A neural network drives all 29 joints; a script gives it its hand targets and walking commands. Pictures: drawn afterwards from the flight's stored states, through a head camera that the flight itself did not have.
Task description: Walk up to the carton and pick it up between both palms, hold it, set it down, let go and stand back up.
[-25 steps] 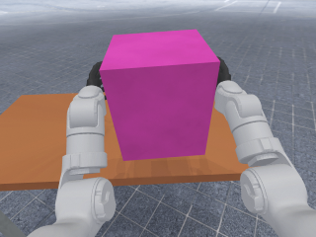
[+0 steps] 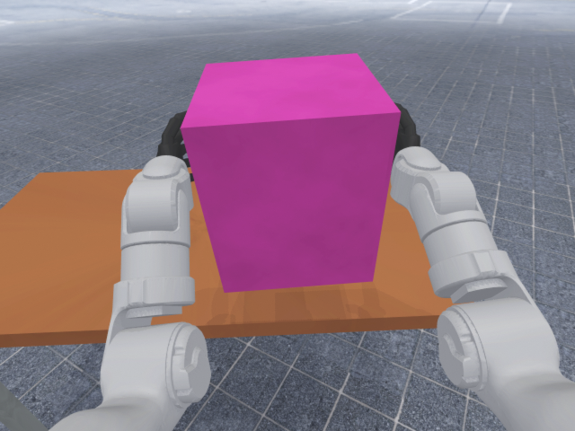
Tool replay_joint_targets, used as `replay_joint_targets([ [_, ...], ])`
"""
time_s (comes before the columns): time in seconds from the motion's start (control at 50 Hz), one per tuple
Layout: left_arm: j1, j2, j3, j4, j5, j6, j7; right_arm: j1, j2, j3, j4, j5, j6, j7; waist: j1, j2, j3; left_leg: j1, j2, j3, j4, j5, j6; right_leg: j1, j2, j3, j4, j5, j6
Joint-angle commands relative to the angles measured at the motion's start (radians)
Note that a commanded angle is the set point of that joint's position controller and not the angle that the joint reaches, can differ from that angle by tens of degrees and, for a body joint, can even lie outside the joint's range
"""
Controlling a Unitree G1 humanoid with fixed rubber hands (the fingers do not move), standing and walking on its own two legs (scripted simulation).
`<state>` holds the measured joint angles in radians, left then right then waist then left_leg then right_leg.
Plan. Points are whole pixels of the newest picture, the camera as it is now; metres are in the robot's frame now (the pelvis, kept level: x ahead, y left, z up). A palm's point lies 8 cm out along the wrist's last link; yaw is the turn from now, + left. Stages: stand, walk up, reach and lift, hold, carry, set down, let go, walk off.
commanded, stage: hold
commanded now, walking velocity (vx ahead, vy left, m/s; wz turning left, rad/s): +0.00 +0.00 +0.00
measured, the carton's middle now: (290, 173) +0.40 -0.01 +0.23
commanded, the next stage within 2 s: set down in 0.40 s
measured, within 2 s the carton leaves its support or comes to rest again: neither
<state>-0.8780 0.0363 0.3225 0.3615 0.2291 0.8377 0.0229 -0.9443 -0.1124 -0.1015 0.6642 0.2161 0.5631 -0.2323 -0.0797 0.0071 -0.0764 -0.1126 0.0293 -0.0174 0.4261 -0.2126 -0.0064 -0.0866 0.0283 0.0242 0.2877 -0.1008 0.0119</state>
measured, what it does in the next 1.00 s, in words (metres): stands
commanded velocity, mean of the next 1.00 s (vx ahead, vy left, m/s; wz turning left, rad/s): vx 0.00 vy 0.00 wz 0.00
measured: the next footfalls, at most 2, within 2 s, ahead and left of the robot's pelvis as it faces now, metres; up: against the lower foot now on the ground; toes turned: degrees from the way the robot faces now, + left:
none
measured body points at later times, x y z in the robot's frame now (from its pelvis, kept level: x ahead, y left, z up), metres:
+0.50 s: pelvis +0.00 +0.00 +0.00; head -0.07 +0.01 +0.44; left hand +0.39 +0.14 +0.27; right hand +0.39 -0.16 +0.26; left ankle +0.02 +0.12 -0.75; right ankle +0.04 -0.13 -0.75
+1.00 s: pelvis +0.02 +0.00 +0.00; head -0.03 +0.02 +0.45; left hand +0.44 +0.15 +0.24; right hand +0.43 -0.16 +0.24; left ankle +0.02 +0.12 -0.75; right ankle +0.04 -0.13 -0.75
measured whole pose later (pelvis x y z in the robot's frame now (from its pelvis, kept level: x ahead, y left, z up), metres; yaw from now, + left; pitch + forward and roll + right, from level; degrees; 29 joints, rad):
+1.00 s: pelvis +0.02 +0.00 +0.00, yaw +0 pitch -5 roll -2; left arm -0.90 0.04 0.38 0.55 0.28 0.54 -0.02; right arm -0.95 -0.09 -0.12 0.81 0.20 0.26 -0.22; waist -0.08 0.01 -0.05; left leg -0.10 0.03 -0.02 0.41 -0.23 0.00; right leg -0.06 0.03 0.02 0.24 -0.10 0.01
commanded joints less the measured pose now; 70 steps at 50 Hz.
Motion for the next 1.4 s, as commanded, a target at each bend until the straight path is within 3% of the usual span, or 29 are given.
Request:
replay_joint_targets([
  [0.0,-0.798,-0.645,-0.407,-0.118,-0.144,-0.073,-0.131,-0.949,0.653,0.376,-0.332,0.266,-0.048,0.136,0.024,0.058,-0.453,0.003,-0.078,-0.01,-0.105,0.205,-0.029,0.233,0.066,-0.028,-0.012,0.069,0.003],
  [0.1,-0.783,-0.643,-0.422,-0.15,-0.151,-0.07,-0.134,-0.961,0.67,0.402,-0.395,0.275,-0.051,0.128,0.03,0.04,-0.507,0.003,-0.078,-0.003,-0.086,0.243,-0.028,0.267,0.065,-0.025,0.003,0.134,0.006],
  [0.16,-0.836,-0.668,-0.443,-0.14,-0.161,-0.078,-0.123,-0.972,0.671,0.378,-0.368,0.255,-0.051,0.137,0.013,0.063,-0.482,0.002,-0.07,-0.008,-0.1,0.207,-0.034,0.217,0.07,-0.039,0.0,0.063,0.0],
  [0.24,-0.836,-0.643,-0.439,-0.168,-0.148,-0.077,-0.124,-0.968,0.68,0.384,-0.342,0.276,-0.049,0.141,0.036,0.058,-0.491,-0.005,-0.075,-0.002,-0.095,0.211,-0.031,0.243,0.076,-0.032,0.004,0.081,0.003],
  [0.26,-0.832,-0.641,-0.419,-0.151,-0.142,-0.073,-0.125,-0.913,0.664,0.382,-0.284,0.27,-0.034,0.139,0.016,0.081,-0.431,0.007,-0.078,-0.01,-0.104,0.21,-0.04,0.217,0.068,-0.032,-0.01,0.07,0.003],
  [0.28,-0.832,-0.619,-0.411,-0.16,-0.139,-0.078,-0.126,-0.933,0.678,0.398,-0.32,0.277,-0.039,0.135,0.044,0.043,-0.461,-0.007,-0.078,-0.006,-0.097,0.206,-0.028,0.237,0.073,-0.035,0.001,0.083,0.004],
  [0.3,-0.844,-0.622,-0.41,-0.151,-0.147,-0.083,-0.131,-0.937,0.676,0.378,-0.304,0.275,-0.04,0.137,0.027,0.062,-0.469,-0.009,-0.083,0.001,-0.102,0.228,-0.03,0.251,0.07,-0.037,0.0,0.081,0.005],
  [0.32,-0.828,-0.631,-0.406,-0.148,-0.145,-0.084,-0.132,-0.977,0.685,0.402,-0.374,0.276,-0.053,0.138,0.052,0.037,-0.528,0.006,-0.08,0.003,-0.091,0.236,-0.024,0.256,0.068,-0.03,0.006,0.09,0.011],
  [0.34,-0.818,-0.645,-0.435,-0.111,-0.157,-0.075,-0.128,-0.999,0.675,0.394,-0.383,0.271,-0.05,0.134,0.022,0.058,-0.494,-0.006,-0.079,0.001,-0.094,0.236,-0.033,0.242,0.072,-0.038,0.005,0.085,0.005],
  [0.38,-0.821,-0.641,-0.426,-0.164,-0.151,-0.075,-0.128,-0.989,0.685,0.408,-0.386,0.278,-0.054,0.137,0.05,0.055,-0.532,0.019,-0.075,-0.002,-0.085,0.262,-0.032,0.258,0.072,-0.032,0.006,0.11,0.005],
  [0.42,-0.81,-0.641,-0.483,-0.237,-0.193,-0.059,-0.133,-0.923,0.671,0.434,-0.438,0.313,-0.021,0.116,-0.013,0.065,-0.519,0.062,-0.097,0.006,-0.096,0.303,-0.038,0.272,0.057,-0.041,-0.02,0.135,0.017],
  [0.44,-0.852,-0.655,-0.505,-0.263,-0.225,-0.07,-0.133,-0.948,0.685,0.429,-0.447,0.323,-0.027,0.115,-0.013,0.045,-0.554,0.042,-0.111,0.006,-0.095,0.25,-0.035,0.277,0.058,-0.039,-0.018,0.141,0.016],
  [0.48,-0.878,-0.665,-0.519,-0.258,-0.229,-0.076,-0.128,-0.975,0.675,0.389,-0.444,0.303,-0.03,0.116,-0.026,0.081,-0.566,0.043,-0.097,0.001,-0.08,0.253,-0.052,0.223,0.06,-0.052,-0.008,0.113,0.002],
  [0.5,-0.838,-0.651,-0.486,-0.205,-0.214,-0.079,-0.13,-0.988,0.667,0.392,-0.454,0.297,-0.033,0.117,-0.006,0.044,-0.513,0.023,-0.099,0.008,-0.095,0.229,-0.04,0.222,0.064,-0.051,-0.015,0.1,0.001],
  [0.56,-0.855,-0.595,-0.356,-0.081,-0.146,-0.095,-0.154,-0.961,0.632,0.283,-0.296,0.213,-0.052,0.132,-0.013,0.027,-0.357,-0.037,-0.095,0.014,-0.153,0.031,-0.018,0.181,0.041,-0.054,-0.046,-0.031,0.012],
  [0.7,-0.794,-0.575,-0.251,0.07,-0.048,-0.231,-0.201,-0.921,0.643,0.175,-0.174,0.04,-0.239,0.182,0.037,0.035,-0.339,-0.012,-0.067,0.027,-0.189,0.003,-0.022,0.184,0.044,-0.083,-0.05,-0.091,-0.005],
  [0.72,-0.807,-0.582,-0.271,0.068,-0.042,-0.26,-0.206,-0.874,0.638,0.145,-0.115,0.006,-0.269,0.186,0.004,0.049,-0.345,-0.013,-0.062,0.024,-0.198,-0.011,-0.027,0.209,0.043,-0.1,-0.036,-0.079,-0.002],
  [0.74,-0.796,-0.56,-0.236,0.096,-0.025,-0.267,-0.213,-0.856,0.64,0.142,-0.128,-0.012,-0.284,0.185,0.014,0.01,-0.341,-0.005,-0.066,0.036,-0.198,-0.015,-0.017,0.217,0.039,-0.099,-0.042,-0.087,-0.002],
  [0.82,-0.721,-0.564,-0.241,0.142,-0.01,-0.313,-0.227,-0.809,0.601,0.125,-0.108,-0.049,-0.361,0.178,-0.016,0.018,-0.296,0.03,-0.07,0.049,-0.188,0.055,-0.021,0.254,0.031,-0.098,-0.06,-0.04,0.006],
  [0.88,-0.704,-0.539,-0.245,0.121,-0.013,-0.34,-0.222,-0.82,0.625,0.161,-0.152,-0.054,-0.396,0.164,0.004,-0.025,-0.339,0.081,-0.081,0.064,-0.155,0.187,-0.019,0.274,0.037,-0.106,-0.05,0.052,0.016],
  [0.92,-0.707,-0.567,-0.278,0.1,-0.038,-0.375,-0.215,-0.776,0.619,0.176,-0.12,-0.042,-0.416,0.16,-0.029,-0.006,-0.384,0.136,-0.077,0.039,-0.127,0.265,-0.036,0.275,0.041,-0.121,-0.049,0.122,0.014],
  [0.98,-0.67,-0.565,-0.319,0.065,-0.056,-0.383,-0.206,-0.737,0.612,0.212,-0.171,-0.043,-0.43,0.152,-0.029,-0.01,-0.433,0.188,-0.079,0.04,-0.108,0.326,-0.04,0.28,0.041,-0.12,-0.043,0.17,0.018],
  [1.08,-0.65,-0.614,-0.451,-0.04,-0.111,-0.411,-0.189,-0.61,0.617,0.266,-0.179,-0.016,-0.445,0.136,-0.086,0.034,-0.453,0.293,-0.076,0.016,-0.036,0.595,-0.09,0.284,0.048,-0.127,-0.026,0.344,0.016],
  [1.14,-0.629,-0.605,-0.44,-0.006,-0.119,-0.403,-0.186,-0.647,0.627,0.284,-0.24,-0.013,-0.437,0.129,-0.086,-0.043,-0.41,0.258,-0.083,0.013,-0.049,0.536,-0.072,0.323,0.048,-0.117,-0.034,0.4,0.032],
  [1.2,-0.608,-0.604,-0.386,0.031,-0.096,-0.421,-0.189,-0.657,0.628,0.276,-0.224,-0.015,-0.448,0.136,-0.057,-0.041,-0.375,0.185,-0.089,0.019,-0.071,0.444,-0.056,0.325,0.037,-0.109,-0.031,0.359,0.031],
  [1.22,-0.64,-0.638,-0.444,-0.018,-0.124,-0.412,-0.182,-0.726,0.657,0.313,-0.3,0.019,-0.464,0.138,-0.048,-0.011,-0.458,0.231,-0.083,0.013,-0.053,0.515,-0.063,0.303,0.048,-0.112,-0.023,0.377,0.027],
  [1.24,-0.67,-0.667,-0.484,-0.037,-0.14,-0.416,-0.168,-0.72,0.622,0.281,-0.297,0.012,-0.472,0.137,-0.087,0.034,-0.454,0.295,-0.071,0.0,-0.038,0.562,-0.092,0.251,0.055,-0.13,-0.032,0.335,0.018],
  [1.32,-0.701,-0.691,-0.519,-0.032,-0.164,-0.448,-0.149,-0.704,0.63,0.25,-0.236,-0.026,-0.48,0.15,-0.098,0.04,-0.453,0.291,-0.067,-0.001,-0.024,0.573,-0.102,0.221,0.051,-0.128,-0.036,0.333,0.01],
  [1.38,-0.699,-0.671,-0.465,0.038,-0.126,-0.46,-0.154,-0.642,0.606,0.172,-0.13,-0.069,-0.475,0.163,-0.111,0.044,-0.391,0.273,-0.065,0.006,-0.053,0.453,-0.104,0.18,0.044,-0.128,-0.062,0.223,0.001],
])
